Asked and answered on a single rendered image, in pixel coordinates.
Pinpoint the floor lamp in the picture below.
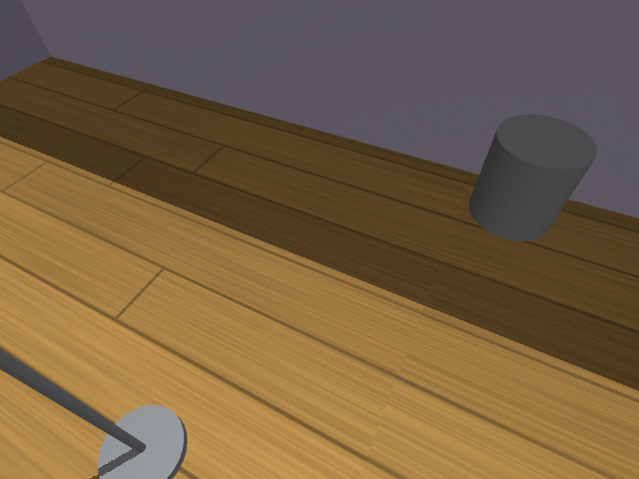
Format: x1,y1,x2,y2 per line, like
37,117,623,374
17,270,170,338
0,348,188,479

